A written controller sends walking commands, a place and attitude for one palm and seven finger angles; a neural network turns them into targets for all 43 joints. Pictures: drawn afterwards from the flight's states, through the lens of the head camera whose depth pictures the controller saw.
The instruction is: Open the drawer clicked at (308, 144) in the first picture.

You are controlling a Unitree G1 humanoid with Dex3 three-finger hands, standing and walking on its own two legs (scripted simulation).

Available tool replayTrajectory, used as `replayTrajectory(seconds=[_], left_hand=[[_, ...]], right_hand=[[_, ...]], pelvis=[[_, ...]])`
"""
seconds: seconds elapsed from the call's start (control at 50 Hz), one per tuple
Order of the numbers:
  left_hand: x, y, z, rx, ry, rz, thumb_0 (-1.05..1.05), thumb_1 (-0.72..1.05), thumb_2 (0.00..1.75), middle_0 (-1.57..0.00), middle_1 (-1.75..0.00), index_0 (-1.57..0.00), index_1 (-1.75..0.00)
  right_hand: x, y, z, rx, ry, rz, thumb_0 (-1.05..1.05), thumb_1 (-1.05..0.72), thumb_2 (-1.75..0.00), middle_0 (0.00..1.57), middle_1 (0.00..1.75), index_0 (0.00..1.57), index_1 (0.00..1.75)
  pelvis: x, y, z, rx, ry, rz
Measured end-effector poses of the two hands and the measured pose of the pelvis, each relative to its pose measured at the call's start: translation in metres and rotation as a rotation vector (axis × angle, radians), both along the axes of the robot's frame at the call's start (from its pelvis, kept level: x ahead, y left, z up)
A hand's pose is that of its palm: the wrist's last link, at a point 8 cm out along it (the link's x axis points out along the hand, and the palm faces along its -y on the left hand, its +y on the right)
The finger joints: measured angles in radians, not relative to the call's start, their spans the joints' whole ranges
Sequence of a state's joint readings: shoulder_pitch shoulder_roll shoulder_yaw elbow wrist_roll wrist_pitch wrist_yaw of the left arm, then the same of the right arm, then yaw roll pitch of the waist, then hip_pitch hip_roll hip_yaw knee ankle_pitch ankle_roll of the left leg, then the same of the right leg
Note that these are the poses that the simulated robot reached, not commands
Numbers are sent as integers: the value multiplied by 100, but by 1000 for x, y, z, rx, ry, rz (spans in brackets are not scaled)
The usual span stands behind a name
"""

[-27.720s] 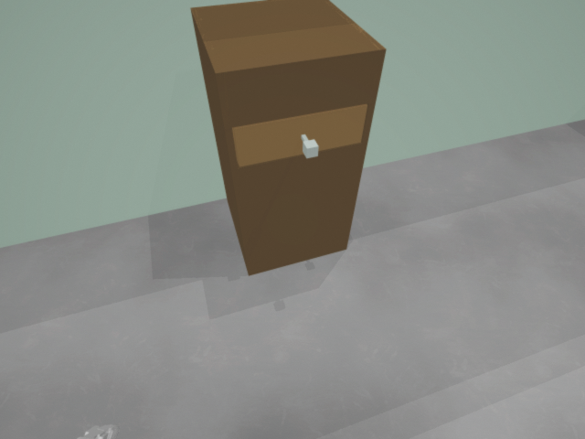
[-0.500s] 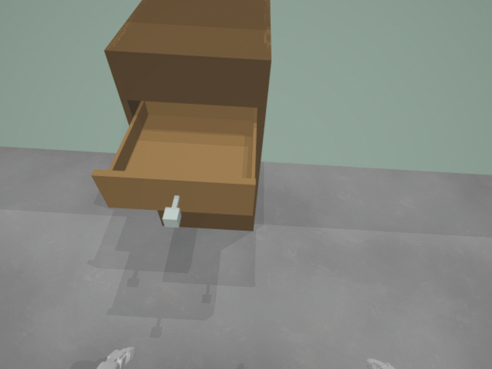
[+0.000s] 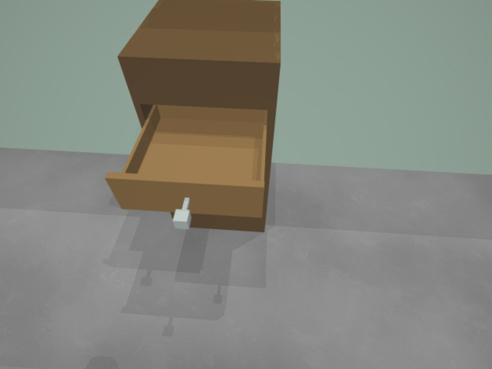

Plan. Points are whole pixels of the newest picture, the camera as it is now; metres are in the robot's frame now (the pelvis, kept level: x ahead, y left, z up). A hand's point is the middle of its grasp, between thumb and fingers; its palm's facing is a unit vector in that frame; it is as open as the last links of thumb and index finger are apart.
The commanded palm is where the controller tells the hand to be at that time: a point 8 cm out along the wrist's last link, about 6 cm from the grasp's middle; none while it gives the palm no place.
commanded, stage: let the arm hang, fingers relaxed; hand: left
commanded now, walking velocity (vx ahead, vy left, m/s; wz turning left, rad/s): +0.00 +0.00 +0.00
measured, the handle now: (184, 212) +0.48 +0.19 -0.14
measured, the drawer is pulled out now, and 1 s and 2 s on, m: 0.30 0.30 0.30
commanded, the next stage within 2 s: look to check the result in 0.36 s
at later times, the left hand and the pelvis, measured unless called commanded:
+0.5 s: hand out of the picture -0.02 +0.14 -0.18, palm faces +0.05 -0.99 -0.16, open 7.4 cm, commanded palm none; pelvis +0.00 -0.01 +0.00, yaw +0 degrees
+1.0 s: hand out of the picture -0.01 +0.13 -0.18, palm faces +0.06 -0.98 -0.17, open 7.4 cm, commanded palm none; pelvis +0.01 -0.03 +0.00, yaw +0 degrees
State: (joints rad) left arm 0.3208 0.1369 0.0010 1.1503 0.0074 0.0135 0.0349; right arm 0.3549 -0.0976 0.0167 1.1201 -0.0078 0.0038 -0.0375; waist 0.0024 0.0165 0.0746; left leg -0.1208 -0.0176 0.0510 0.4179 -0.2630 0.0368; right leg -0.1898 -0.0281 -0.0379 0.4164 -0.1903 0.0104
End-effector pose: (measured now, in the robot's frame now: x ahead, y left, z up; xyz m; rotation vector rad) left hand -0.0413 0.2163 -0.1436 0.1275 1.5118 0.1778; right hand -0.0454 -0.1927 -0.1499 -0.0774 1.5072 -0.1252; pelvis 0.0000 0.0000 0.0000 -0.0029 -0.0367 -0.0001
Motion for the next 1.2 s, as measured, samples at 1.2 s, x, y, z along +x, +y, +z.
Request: replayTrajectory(seconds=[1.2], left_hand=[[29, -40, -1, -14, -71, 4, 0, 91, 90, -20, -30, -20, -30]], right_hand=[[24, -38, 0, -19, -35, -7, 1, -91, -90, 20, 30, 20, 30]], pelvis=[[7, -32, 1, 4, 6, 3]])
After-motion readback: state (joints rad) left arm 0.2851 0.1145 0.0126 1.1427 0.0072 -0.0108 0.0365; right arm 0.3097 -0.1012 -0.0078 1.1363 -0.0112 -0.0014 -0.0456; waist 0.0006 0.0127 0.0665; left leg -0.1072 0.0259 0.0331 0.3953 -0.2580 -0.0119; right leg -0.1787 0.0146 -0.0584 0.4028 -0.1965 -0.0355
